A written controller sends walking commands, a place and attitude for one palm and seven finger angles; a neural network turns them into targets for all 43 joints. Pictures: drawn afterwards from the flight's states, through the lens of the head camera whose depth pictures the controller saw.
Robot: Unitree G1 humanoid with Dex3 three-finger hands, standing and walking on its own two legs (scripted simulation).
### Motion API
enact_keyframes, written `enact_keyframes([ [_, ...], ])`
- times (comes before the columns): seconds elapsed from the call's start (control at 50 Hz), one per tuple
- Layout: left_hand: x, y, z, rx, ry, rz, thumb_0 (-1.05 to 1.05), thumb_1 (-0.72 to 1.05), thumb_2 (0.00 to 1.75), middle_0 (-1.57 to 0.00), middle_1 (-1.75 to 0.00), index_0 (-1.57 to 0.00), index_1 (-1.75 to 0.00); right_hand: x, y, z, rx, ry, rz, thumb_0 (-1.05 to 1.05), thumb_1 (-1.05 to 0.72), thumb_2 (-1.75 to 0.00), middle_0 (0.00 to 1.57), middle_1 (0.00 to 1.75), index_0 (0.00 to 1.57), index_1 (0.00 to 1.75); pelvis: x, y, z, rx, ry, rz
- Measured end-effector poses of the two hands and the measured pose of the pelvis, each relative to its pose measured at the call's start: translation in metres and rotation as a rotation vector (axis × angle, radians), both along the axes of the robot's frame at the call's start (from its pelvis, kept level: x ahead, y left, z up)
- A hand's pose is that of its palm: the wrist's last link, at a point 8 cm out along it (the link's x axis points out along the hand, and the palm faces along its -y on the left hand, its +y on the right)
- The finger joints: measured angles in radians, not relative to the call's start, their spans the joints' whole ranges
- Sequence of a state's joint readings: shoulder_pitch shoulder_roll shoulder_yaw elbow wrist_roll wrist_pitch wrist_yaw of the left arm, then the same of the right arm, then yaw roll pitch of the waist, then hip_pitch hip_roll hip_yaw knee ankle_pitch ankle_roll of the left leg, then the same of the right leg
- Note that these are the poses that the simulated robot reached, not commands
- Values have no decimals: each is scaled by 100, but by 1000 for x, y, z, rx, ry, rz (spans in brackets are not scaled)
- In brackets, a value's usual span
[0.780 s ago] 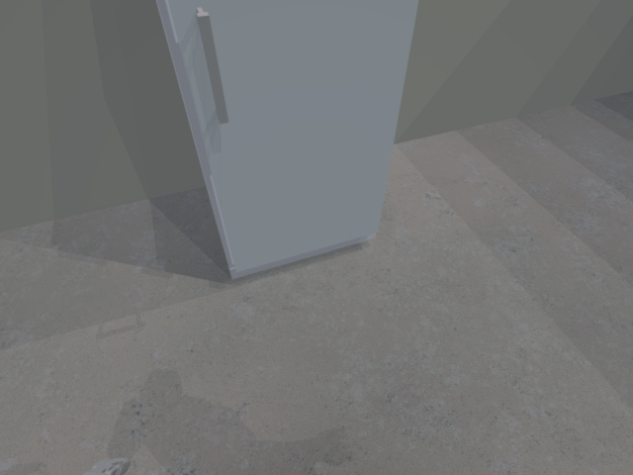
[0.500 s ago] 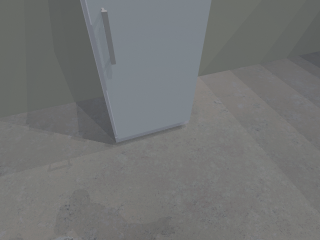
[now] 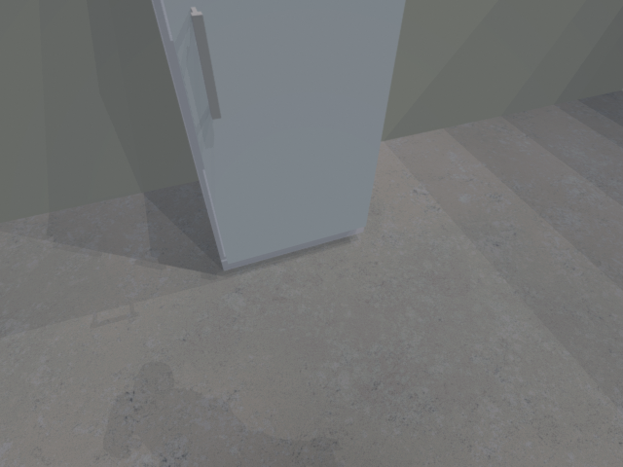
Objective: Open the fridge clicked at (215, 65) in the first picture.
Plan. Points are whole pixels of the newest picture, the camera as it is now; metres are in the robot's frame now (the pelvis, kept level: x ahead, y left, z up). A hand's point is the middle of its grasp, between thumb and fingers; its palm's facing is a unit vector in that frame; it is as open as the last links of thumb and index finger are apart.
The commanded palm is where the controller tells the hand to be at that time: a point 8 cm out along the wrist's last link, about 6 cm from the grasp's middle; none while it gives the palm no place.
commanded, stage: stand and wait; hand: left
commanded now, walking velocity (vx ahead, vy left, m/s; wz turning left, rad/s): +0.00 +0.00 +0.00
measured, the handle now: (205, 66) +0.92 +0.30 +0.09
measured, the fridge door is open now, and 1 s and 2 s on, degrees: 0 0 0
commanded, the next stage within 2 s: look at it before walking up in 0.04 s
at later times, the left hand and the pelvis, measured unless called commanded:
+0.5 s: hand out of the picture +0.08 +0.25 -0.15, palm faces -0.03 -0.94 -0.34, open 7.4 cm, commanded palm none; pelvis +0.01 +0.00 +0.00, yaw +0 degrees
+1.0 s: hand out of the picture +0.07 +0.23 -0.17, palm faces -0.08 -0.95 -0.30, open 7.4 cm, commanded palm none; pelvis +0.00 +0.00 -0.01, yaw -5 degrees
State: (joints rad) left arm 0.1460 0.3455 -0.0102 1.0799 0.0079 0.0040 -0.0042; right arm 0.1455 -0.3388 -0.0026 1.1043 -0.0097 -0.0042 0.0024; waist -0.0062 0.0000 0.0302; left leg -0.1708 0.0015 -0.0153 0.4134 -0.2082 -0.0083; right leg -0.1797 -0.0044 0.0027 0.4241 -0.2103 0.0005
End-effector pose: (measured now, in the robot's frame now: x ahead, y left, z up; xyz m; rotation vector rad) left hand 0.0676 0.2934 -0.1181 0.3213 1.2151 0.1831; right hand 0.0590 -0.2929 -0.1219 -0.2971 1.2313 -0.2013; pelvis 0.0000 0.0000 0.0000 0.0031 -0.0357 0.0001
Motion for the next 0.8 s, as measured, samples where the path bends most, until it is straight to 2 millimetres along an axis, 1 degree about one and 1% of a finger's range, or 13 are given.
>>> enact_keyframes([
  [0.3,9,0,2,-5,-16,-4,1,90,90,-21,-30,-21,-30,12,4,2,4,-26,9,0,-90,-89,20,30,20,30,3,2,1,1,3,0],
  [0.52,8,1,2,-1,-6,2,1,90,90,-21,-30,-21,-30,21,3,4,1,-31,17,0,-90,-89,20,30,20,30,6,1,2,1,3,1],
  [0.8,8,-1,4,3,1,8,1,90,90,-21,-30,-21,-30,25,-1,4,-1,-29,21,0,-90,-89,20,30,20,30,9,-1,3,1,2,2],
])
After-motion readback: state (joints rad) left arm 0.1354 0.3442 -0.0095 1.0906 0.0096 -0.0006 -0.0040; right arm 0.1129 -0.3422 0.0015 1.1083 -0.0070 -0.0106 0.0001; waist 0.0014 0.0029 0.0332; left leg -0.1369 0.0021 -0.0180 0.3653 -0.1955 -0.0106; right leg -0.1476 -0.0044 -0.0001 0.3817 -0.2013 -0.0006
